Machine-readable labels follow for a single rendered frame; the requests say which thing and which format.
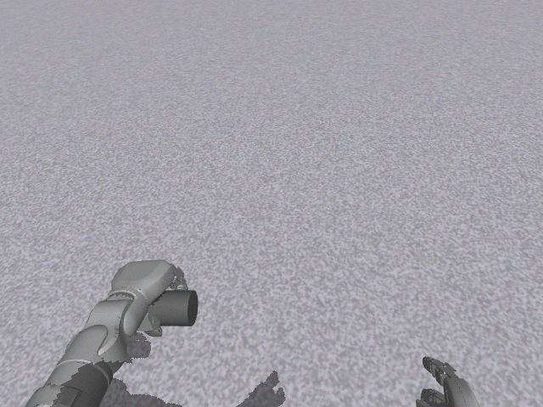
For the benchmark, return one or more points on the left robot hand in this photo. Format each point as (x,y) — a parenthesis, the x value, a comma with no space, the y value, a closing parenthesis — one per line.
(151,278)

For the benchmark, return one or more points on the right robot hand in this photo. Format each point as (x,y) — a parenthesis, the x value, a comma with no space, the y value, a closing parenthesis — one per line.
(457,392)

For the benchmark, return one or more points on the can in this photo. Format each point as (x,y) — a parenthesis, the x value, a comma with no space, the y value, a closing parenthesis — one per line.
(176,307)

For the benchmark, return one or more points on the left robot arm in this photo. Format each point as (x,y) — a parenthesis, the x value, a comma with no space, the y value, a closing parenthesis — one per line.
(83,375)

